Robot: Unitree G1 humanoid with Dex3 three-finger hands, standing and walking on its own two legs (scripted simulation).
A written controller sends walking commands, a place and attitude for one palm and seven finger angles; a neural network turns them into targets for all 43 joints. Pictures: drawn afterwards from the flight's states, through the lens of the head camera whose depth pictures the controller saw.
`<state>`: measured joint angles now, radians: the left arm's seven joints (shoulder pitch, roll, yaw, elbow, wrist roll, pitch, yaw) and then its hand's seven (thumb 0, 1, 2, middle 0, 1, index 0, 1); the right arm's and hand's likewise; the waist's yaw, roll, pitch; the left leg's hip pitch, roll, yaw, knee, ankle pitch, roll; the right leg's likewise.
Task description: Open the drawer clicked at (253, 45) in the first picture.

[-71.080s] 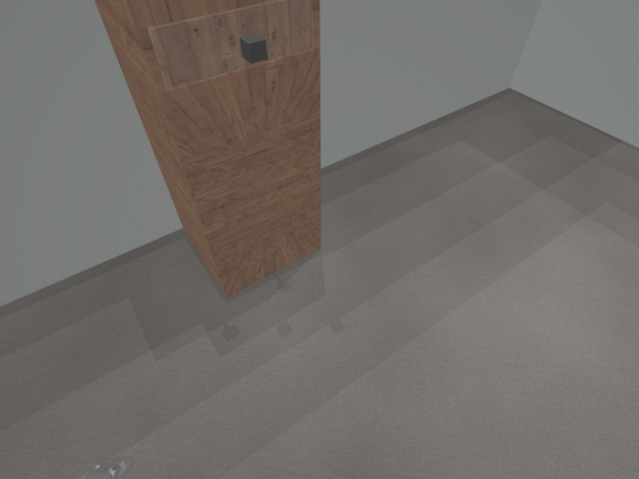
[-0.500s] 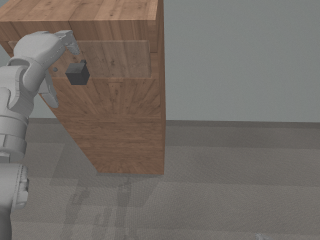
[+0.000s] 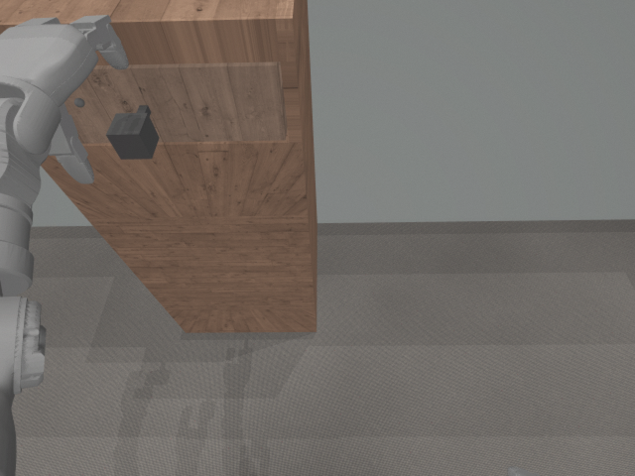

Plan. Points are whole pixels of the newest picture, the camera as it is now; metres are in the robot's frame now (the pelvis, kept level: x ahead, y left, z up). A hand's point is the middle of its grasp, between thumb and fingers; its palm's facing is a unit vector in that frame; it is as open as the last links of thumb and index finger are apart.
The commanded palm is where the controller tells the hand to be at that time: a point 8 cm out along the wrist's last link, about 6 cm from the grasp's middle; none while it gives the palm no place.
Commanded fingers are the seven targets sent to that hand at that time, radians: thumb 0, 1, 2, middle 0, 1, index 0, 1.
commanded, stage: re-aim the fingers above the handle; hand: left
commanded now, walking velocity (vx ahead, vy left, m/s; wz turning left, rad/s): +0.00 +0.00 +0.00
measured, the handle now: (138, 126) +0.54 +0.25 +0.12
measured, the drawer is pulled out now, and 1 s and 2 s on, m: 0.00 0.00 0.00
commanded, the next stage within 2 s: lower the fingers behind the handle in 0.90 s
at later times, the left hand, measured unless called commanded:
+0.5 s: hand (48, 88) +0.49 +0.30 +0.22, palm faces +0.09 -0.03 -1.00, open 13.8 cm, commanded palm +0.46 +0.29 +0.25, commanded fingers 0.00 -0.50 0.30 -0.30 -1.20 -0.30 -1.20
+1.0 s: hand (53, 100) +0.48 +0.30 +0.21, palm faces -0.04 +0.04 -1.00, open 13.9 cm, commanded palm +0.46 +0.27 +0.25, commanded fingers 0.00 -0.50 0.30 -0.30 -1.20 -0.30 -1.20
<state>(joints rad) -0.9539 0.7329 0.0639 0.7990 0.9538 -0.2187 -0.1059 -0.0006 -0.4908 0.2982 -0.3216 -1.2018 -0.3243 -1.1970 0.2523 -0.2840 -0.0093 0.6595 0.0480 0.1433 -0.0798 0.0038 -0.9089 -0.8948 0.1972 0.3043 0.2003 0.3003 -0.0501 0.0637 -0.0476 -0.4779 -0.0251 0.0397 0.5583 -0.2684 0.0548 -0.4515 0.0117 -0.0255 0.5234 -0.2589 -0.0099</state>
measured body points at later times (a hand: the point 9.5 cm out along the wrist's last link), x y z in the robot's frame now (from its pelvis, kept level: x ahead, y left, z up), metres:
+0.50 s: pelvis +0.01 +0.00 +0.00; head +0.08 -0.01 +0.44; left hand +0.48 +0.30 +0.27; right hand +0.10 -0.27 -0.13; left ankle +0.00 +0.08 -0.73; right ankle -0.01 -0.12 -0.73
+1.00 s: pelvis +0.01 +0.00 +0.00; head +0.07 -0.03 +0.45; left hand +0.48 +0.29 +0.26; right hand +0.09 -0.27 -0.14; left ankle +0.00 +0.08 -0.73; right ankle -0.01 -0.12 -0.73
